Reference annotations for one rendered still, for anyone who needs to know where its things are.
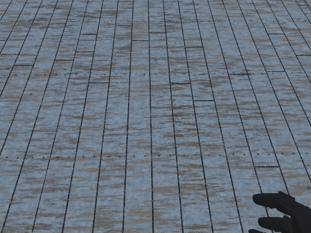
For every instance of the robot right hand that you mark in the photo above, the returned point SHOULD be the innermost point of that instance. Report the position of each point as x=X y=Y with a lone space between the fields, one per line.
x=299 y=222

